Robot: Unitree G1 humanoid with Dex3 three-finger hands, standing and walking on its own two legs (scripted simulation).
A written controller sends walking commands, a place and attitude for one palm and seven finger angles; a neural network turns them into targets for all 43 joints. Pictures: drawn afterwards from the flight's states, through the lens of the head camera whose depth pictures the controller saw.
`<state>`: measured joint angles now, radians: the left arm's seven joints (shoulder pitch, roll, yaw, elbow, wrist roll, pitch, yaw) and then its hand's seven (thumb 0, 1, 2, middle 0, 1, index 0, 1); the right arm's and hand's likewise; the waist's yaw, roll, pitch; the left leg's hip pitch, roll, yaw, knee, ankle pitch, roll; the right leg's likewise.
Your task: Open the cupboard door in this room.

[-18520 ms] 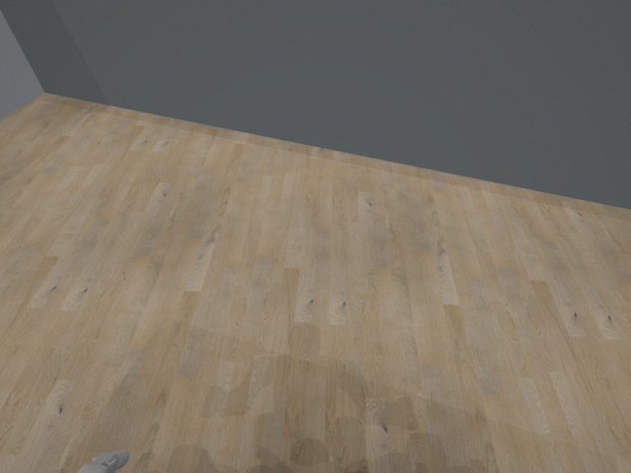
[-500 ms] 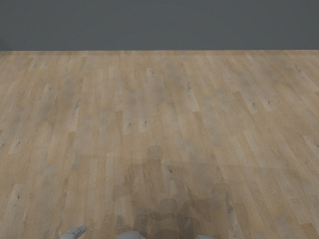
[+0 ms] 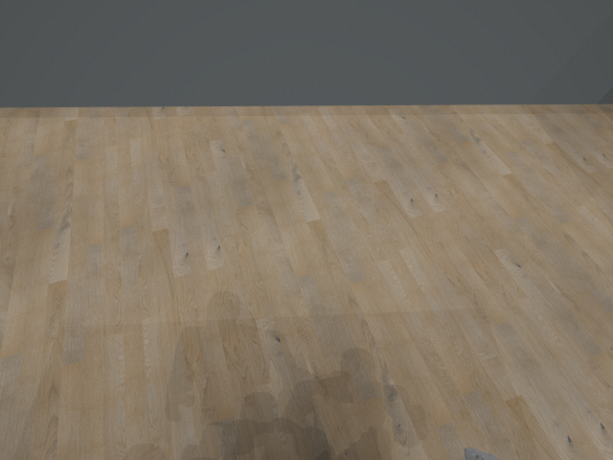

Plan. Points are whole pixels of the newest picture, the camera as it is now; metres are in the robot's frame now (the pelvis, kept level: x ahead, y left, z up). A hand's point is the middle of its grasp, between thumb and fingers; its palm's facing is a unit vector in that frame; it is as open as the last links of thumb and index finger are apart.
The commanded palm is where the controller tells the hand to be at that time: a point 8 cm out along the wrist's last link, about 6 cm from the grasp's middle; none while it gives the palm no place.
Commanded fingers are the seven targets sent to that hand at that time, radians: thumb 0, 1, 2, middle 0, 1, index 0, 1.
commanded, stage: turn or walk to find it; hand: left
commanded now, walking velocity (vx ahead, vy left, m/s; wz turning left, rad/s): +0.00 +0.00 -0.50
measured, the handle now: out of the picture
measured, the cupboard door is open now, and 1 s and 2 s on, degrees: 0 0 0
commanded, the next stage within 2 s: none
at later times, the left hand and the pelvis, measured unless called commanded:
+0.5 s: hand (211, 442) +0.16 +0.16 -0.16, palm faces -0.31 -0.92 -0.24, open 7.4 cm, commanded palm none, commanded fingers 0.00 0.90 0.90 -0.20 -0.30 -0.20 -0.30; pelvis -0.01 +0.00 -0.01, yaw -18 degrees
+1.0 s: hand out of the picture +0.12 +0.14 -0.16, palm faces -0.42 -0.88 -0.23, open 7.4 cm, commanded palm none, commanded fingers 0.00 0.90 0.90 -0.20 -0.30 -0.20 -0.30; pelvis -0.02 -0.01 +0.00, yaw -30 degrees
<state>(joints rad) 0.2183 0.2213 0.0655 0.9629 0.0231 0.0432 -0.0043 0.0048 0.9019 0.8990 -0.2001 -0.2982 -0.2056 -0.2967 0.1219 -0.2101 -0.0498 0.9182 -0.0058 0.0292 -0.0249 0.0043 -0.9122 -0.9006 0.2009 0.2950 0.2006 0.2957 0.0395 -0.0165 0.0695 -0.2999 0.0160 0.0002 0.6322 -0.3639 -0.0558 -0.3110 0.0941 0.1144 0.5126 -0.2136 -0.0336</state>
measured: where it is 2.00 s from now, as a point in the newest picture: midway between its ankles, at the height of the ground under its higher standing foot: outside the picture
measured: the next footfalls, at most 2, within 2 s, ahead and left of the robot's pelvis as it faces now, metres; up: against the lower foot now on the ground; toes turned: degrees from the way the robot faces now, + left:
left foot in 0.02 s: +0.03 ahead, +0.12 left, +0.00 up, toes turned +0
right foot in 0.52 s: -0.01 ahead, -0.12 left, +0.00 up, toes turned -24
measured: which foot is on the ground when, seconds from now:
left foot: up 0.00-0.00, down 0.02-0.52, up 0.54-1.00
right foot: down 0.00-0.02, up 0.04-0.50, down 0.52-1.00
